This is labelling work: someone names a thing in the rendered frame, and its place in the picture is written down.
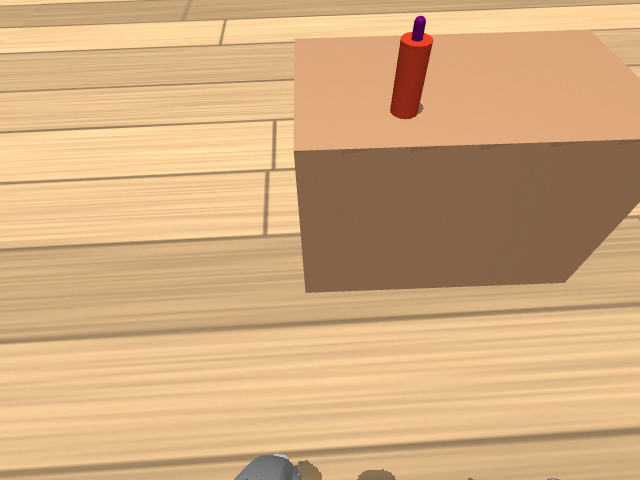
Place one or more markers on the bottle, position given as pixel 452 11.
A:
pixel 414 53

